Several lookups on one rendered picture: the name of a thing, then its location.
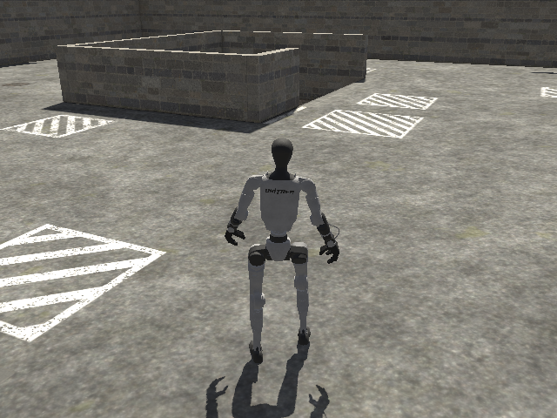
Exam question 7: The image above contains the robot right hand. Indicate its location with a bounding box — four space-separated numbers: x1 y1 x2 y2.
319 241 339 264

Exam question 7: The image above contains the robot left thigh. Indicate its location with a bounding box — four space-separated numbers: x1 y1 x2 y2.
248 244 266 309

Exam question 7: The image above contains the robot left hand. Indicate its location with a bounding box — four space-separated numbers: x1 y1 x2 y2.
225 230 245 246

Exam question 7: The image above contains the robot right upper arm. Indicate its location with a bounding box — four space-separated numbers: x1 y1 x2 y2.
299 177 325 226

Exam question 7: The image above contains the robot left upper arm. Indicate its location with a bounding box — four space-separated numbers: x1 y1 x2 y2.
234 175 263 221

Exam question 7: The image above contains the robot left shin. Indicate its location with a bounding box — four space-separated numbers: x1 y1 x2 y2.
250 294 263 351

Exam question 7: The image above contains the robot right forearm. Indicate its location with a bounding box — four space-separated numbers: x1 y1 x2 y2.
317 213 336 247

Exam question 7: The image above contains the robot left forearm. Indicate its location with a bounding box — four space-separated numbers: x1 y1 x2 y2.
227 207 242 233

